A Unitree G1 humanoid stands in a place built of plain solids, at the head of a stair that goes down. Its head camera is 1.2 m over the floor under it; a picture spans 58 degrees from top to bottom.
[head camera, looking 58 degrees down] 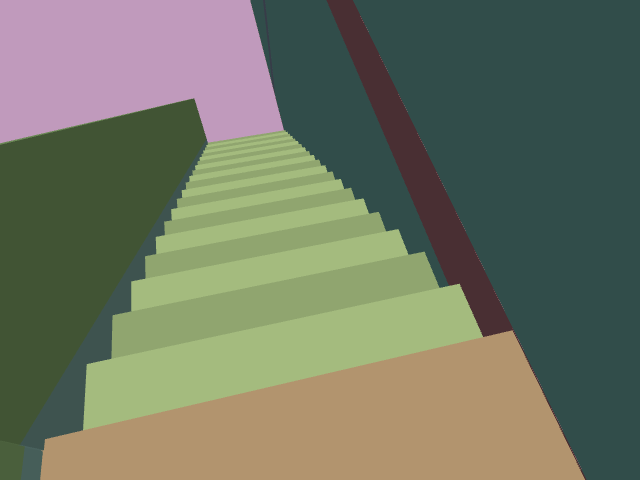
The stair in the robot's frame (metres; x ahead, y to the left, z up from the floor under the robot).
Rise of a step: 0.20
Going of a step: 0.25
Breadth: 1.29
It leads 13 degrees to the left of straight ahead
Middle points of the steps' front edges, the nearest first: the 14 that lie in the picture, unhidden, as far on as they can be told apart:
0.30 0.07 0.00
0.55 0.13 -0.19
0.79 0.18 -0.39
1.04 0.24 -0.59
1.29 0.30 -0.79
1.53 0.35 -0.98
1.78 0.41 -1.18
2.03 0.47 -1.38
2.27 0.52 -1.57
2.52 0.58 -1.77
2.76 0.64 -1.97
3.01 0.69 -2.17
3.26 0.75 -2.36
3.50 0.81 -2.56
